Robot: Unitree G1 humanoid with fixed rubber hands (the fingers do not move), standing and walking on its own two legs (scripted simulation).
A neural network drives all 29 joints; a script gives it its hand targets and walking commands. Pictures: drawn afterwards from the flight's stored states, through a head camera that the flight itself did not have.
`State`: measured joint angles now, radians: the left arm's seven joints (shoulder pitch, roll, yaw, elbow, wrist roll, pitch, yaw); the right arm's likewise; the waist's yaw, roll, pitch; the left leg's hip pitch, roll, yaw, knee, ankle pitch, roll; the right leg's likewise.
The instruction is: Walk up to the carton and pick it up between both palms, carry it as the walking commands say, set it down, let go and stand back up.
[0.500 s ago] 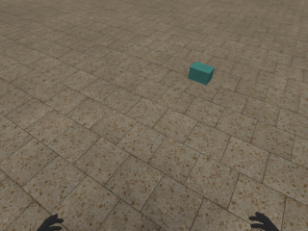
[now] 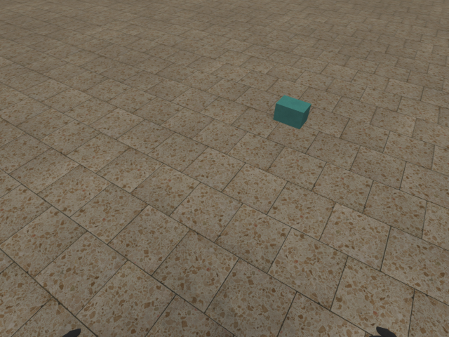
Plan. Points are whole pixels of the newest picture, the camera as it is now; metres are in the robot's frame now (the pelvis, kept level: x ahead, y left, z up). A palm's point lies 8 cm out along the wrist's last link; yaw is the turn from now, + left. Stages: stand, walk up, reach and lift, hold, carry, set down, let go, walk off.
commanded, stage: stand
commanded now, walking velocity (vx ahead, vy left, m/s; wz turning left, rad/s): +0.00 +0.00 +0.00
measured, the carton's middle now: (291, 111) +1.83 -0.52 -0.70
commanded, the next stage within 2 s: walk up in 0.92 s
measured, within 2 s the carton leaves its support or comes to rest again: neither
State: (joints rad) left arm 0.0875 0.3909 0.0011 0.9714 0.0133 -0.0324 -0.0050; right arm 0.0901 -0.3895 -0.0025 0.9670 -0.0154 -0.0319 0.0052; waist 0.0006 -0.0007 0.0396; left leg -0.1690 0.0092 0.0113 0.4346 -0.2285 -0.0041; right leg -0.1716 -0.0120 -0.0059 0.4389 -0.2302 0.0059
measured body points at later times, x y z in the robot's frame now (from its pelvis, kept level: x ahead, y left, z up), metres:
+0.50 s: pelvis +0.00 +0.00 +0.00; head +0.00 +0.00 +0.45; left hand +0.11 +0.32 -0.11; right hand +0.11 -0.32 -0.11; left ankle +0.01 +0.12 -0.74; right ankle +0.01 -0.12 -0.74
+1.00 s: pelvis +0.01 +0.00 +0.01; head +0.01 +0.00 +0.46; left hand +0.12 +0.32 -0.11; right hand +0.12 -0.32 -0.11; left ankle +0.01 +0.12 -0.74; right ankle +0.01 -0.12 -0.74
